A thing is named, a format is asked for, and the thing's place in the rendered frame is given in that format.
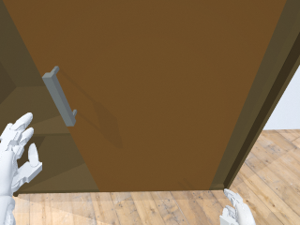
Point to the robot left forearm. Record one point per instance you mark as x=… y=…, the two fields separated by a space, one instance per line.
x=7 y=205

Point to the robot right hand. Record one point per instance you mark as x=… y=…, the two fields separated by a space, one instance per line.
x=240 y=215

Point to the robot left hand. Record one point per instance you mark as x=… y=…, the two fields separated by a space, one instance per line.
x=13 y=140

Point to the handle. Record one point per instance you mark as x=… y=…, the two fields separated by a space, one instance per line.
x=59 y=97

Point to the wardrobe door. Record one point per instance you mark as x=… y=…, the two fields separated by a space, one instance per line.
x=158 y=85
x=278 y=49

